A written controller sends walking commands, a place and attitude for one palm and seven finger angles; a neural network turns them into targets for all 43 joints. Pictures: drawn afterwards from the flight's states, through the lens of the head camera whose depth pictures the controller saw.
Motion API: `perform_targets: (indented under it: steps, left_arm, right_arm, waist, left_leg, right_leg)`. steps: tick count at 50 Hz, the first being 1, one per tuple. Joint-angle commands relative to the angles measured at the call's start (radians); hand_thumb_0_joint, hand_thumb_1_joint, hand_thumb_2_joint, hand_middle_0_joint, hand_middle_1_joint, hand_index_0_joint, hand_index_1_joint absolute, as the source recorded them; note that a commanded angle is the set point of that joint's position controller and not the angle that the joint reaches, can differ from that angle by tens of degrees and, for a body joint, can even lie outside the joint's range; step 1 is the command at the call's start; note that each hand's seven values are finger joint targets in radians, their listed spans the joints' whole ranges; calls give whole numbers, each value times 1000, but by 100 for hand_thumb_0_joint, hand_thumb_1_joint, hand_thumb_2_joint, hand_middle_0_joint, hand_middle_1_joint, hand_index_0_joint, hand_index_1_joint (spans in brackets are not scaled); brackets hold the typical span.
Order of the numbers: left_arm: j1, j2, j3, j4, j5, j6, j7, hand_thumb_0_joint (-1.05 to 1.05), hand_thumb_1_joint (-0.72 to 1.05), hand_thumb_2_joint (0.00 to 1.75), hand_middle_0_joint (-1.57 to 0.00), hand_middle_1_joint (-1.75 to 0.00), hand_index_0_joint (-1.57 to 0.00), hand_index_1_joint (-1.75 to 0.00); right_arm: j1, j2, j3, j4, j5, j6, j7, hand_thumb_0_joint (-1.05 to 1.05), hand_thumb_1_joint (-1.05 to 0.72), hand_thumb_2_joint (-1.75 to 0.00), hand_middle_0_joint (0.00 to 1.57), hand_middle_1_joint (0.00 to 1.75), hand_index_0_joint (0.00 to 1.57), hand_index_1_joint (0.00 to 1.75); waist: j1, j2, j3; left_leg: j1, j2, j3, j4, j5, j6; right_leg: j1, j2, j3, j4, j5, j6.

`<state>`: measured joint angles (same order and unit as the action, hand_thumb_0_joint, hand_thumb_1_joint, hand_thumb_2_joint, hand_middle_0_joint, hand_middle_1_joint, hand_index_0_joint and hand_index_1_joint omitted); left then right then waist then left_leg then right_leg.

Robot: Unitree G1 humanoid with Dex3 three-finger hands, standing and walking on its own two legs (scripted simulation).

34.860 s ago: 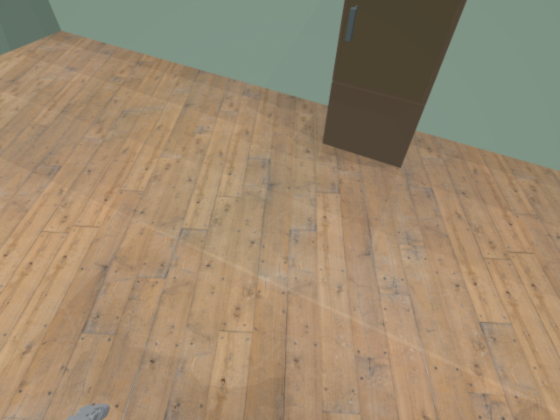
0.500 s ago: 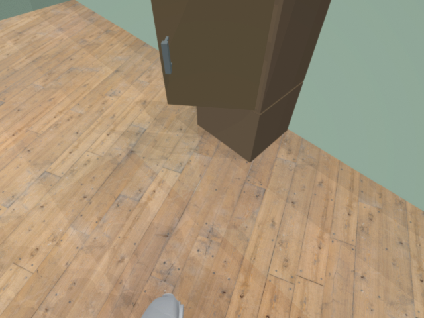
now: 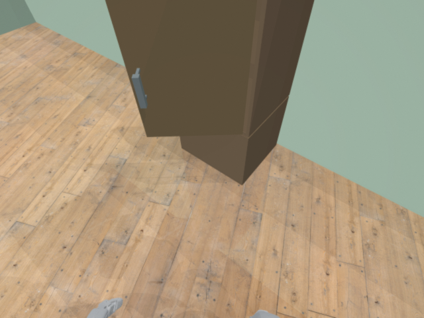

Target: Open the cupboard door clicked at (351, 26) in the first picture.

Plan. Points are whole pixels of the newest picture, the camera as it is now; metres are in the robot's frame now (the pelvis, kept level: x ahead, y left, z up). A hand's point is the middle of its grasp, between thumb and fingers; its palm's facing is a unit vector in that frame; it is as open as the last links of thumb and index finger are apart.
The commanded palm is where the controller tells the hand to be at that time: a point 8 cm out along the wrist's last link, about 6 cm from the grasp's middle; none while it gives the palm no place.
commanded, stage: take the last steps up to it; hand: left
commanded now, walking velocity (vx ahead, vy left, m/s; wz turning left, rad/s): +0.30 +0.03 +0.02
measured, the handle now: (141, 88) +0.84 +0.29 -0.07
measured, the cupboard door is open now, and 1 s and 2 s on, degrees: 40 40 40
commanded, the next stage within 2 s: come to a stop and stand still in 0.42 s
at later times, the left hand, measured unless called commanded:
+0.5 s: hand out of the picture +0.10 +0.17 -0.19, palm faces +0.13 -0.98 -0.15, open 7.3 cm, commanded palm none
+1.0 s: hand (144, 250) +0.30 +0.19 -0.17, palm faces +0.02 -0.96 -0.27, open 7.3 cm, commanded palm none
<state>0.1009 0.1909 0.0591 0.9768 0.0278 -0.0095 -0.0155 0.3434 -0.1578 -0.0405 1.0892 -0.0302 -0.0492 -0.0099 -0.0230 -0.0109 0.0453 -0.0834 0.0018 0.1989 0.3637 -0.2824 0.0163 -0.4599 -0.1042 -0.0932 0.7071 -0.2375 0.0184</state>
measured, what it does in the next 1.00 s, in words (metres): walks ahead: right foot, then left foot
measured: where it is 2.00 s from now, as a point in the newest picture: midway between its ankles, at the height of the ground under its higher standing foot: outside the picture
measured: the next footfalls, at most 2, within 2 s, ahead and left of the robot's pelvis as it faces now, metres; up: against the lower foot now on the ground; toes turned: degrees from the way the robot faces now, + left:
right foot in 0.06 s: +0.12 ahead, -0.11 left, +0.00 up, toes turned -8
left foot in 0.50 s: +0.32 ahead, +0.12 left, +0.00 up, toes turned +8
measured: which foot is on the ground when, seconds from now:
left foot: down 0.00-0.06, up 0.08-0.48, down 0.50-0.96, up 0.98-1.00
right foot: up 0.00-0.04, down 0.06-0.50, up 0.52-0.90, down 0.92-1.00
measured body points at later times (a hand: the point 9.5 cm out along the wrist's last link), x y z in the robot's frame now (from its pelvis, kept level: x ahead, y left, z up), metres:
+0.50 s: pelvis +0.19 +0.01 -0.01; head +0.21 +0.03 +0.43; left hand +0.10 +0.22 -0.18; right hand +0.30 -0.22 -0.15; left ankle +0.28 +0.11 -0.74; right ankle +0.08 -0.11 -0.74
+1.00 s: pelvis +0.23 -0.01 -0.01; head +0.26 -0.02 +0.44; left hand +0.30 +0.24 -0.15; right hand +0.27 -0.25 -0.17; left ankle +0.26 +0.11 -0.73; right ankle +0.22 -0.11 -0.74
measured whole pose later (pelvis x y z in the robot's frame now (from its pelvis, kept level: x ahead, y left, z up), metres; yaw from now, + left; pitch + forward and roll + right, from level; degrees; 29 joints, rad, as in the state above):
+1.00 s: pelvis +0.23 -0.01 -0.01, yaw +1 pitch +0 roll +1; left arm 0.18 0.19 0.03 1.02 0.02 0.01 0.04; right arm 0.20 -0.19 -0.06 1.06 -0.01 0.04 -0.02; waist -0.02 0.02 0.06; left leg -0.35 0.03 0.08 0.64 -0.38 -0.01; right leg -0.24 -0.03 -0.07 0.56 -0.32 -0.02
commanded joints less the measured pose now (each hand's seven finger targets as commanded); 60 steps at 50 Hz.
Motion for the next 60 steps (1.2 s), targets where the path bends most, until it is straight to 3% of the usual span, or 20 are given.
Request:
perform_targets:
  steps: [1, 2, 3, 4, 7, 11, 19, 22, 23, 25, 28, 31, 36, 43, 45, 46, 48, 54, 57, 60]
  left_arm:
    - [119, 55, 11, -17, 1, -25, -6, 0, 90, 90, -20, -30, -20, -30]
    - [243, 113, 26, 18, 3, -39, -1, 0, 90, 90, -20, -30, -20, -30]
    - [376, 215, 52, 64, 5, -51, 9, 0, 90, 90, -20, -30, -20, -30]
    - [422, 245, 56, 76, -12, -58, 17, 0, 90, 90, -20, -30, -20, -30]
    - [245, 122, 26, 31, -14, -61, 32, 0, 90, 90, -20, -30, -20, -30]
    - [220, 51, 8, 47, -7, -80, 29, 0, 90, 90, -20, -30, -20, -30]
    - [270, 111, 3, 116, -6, -72, 28, 0, 90, 90, -20, -30, -20, -30]
    - [258, 110, 4, 130, -9, -60, 30, 0, 90, 90, -20, -30, -20, -30]
    - [255, 99, -1, 120, -13, -56, 29, 0, 90, 90, -20, -30, -20, -30]
    - [284, 25, -16, 71, -20, -51, 27, 0, 90, 90, -20, -30, -20, -30]
    - [237, 19, -19, 84, -13, -22, 37, 0, 90, 90, -20, -30, -20, -30]
    - [306, -15, -29, 121, -14, 16, 40, 0, 90, 90, -20, -30, -20, -30]
    - [264, 19, -11, 73, -4, 54, 41, 0, 90, 90, -20, -30, -20, -30]
    - [227, 40, -3, 23, -8, 35, 42, 0, 90, 90, -20, -30, -20, -30]
    - [222, 103, 3, 14, -3, 17, 51, 0, 90, 90, -20, -30, -20, -30]
    - [186, 151, 3, 10, -2, 9, 53, 0, 90, 90, -20, -30, -20, -30]
    - [150, 158, 1, 7, -5, -3, 55, 0, 90, 90, -20, -30, -20, -30]
    - [120, 171, 9, 24, -7, -2, 58, 0, 90, 90, -20, -30, -20, -30]
    - [119, 169, 13, 39, -9, 1, 58, 0, 90, 90, -20, -30, -20, -30]
    - [110, 130, 6, 36, -24, 8, 53, 0, 90, 90, -20, -30, -20, -30]
  right_arm:
    - [32, -145, -25, -30, 0, -4, -1, 0, -90, -90, 20, 30, 20, 30]
    - [18, -126, -21, -35, 11, -8, 4, 0, -90, -90, 20, 30, 20, 30]
    - [26, -68, -12, -59, 18, -15, 11, 0, -90, -90, 20, 30, 20, 30]
    - [-27, -107, -14, -81, 19, -10, 10, 0, -90, -90, 20, 30, 20, 30]
    - [-102, -78, -20, -64, 14, -2, 6, 0, -90, -90, 20, 30, 20, 30]
    - [-43, -25, -14, -33, 6, 28, 16, 0, -90, -90, 20, 30, 20, 30]
    - [-202, -37, -7, -90, 11, 12, 35, 0, -90, -90, 20, 30, 20, 30]
    - [-108, -67, -13, -59, 6, 3, 23, 0, -90, -90, 20, 30, 20, 30]
    - [8, -111, -21, -27, 3, -3, 15, 0, -90, -90, 20, 30, 20, 30]
    - [169, -269, -53, -12, -4, 7, -7, 0, -90, -90, 20, 30, 20, 30]
    - [-76, -159, -17, -87, 7, 13, -24, 0, -90, -90, 20, 30, 20, 30]
    - [-149, -121, 11, -89, 12, 9, -37, 0, -90, -90, 20, 30, 20, 30]
    - [-147, -169, -23, -85, 9, 46, -41, 0, -90, -90, 20, 30, 20, 30]
    - [-132, -180, -40, -86, 10, 58, -32, 0, -90, -90, 20, 30, 20, 30]
    - [-109, -136, -39, -88, 21, 59, -23, 0, -90, -90, 20, 30, 20, 30]
    - [-93, -93, -30, -96, 27, 63, -12, 0, -90, -90, 20, 30, 20, 30]
    - [-125, -86, -24, -90, 16, 89, -8, 0, -90, -90, 20, 30, 20, 30]
    - [-115, -84, -16, -57, 23, 90, -9, 0, -90, -90, 20, 30, 20, 30]
    - [-87, -77, -15, -43, 23, 82, -12, 0, -90, -90, 20, 30, 20, 30]
    - [-31, -103, -12, -18, 17, 61, -16, 0, -90, -90, 20, 30, 20, 30]
  waist:
    - [64, 41, -4]
    - [121, -54, -58]
    - [153, -308, -129]
    - [169, -368, -158]
    - [84, -57, -36]
    - [20, -105, -1]
    - [50, -128, 31]
    - [-11, -94, 13]
    - [-61, -18, -45]
    - [-87, 299, -166]
    - [2, 149, -24]
    - [52, 91, -38]
    - [33, 107, -72]
    - [45, 136, -116]
    - [37, -1, -126]
    - [15, -122, -115]
    - [29, -207, -63]
    - [40, -151, -33]
    - [38, -172, -41]
    - [26, -26, -70]
  left_leg:
    - [-123, 216, -135, 26, 124, 86]
    - [-233, 144, -75, 234, 124, 48]
    - [-480, 21, 0, 531, -125, -2]
    - [-552, 11, -107, 758, -331, -9]
    - [-575, 109, -216, 833, -96, -27]
    - [-474, 110, -162, 652, 7, -60]
    - [-395, 56, -100, 303, 44, -34]
    - [-146, 6, -58, 146, 115, -13]
    - [21, 33, -100, 98, 181, 9]
    - [223, 408, -558, -15, 392, 201]
    - [-145, 361, -424, -115, 246, 170]
    - [-222, 296, -272, -106, 469, 136]
    - [-205, 322, -286, -84, 342, 157]
    - [-145, 268, -265, 43, 445, 118]
    - [-197, 162, -203, 155, 269, 29]
    - [-238, 72, -127, 209, 38, -22]
    - [-262, 30, -154, 368, -225, -46]
    - [-287, 13, -170, 375, -187, -65]
    - [-210, 9, -153, 203, -99, -66]
    - [-24, 82, -220, 19, 217, -25]
  right_leg:
    - [275, 53, -45, -184, 35, -21]
    - [474, -9, 57, -243, 33, -55]
    - [700, -266, 398, -342, 121, -155]
    - [689, -360, 559, -427, 241, -226]
    - [484, -279, 317, -438, 300, -200]
    - [345, -186, 100, -484, 370, -157]
    - [406, -194, 74, -442, 384, -154]
    - [314, -155, 26, -289, 418, -113]
    - [248, -111, -10, -121, 385, -88]
    - [-40, 78, -58, 367, -390, -30]
    - [-15, -14, 99, 460, -248, -16]
    - [144, -11, 91, 236, -190, 14]
    - [140, 30, 56, 155, -194, 16]
    - [237, 68, 26, -144, -51, 2]
    - [321, -25, 155, -308, 213, -34]
    - [307, -170, 270, -341, 311, -93]
    - [250, -249, 305, -378, 489, -190]
    - [359, -194, 218, -329, 621, -183]
    - [355, -175, 211, -306, 530, -165]
    - [245, -88, 159, -244, 293, -81]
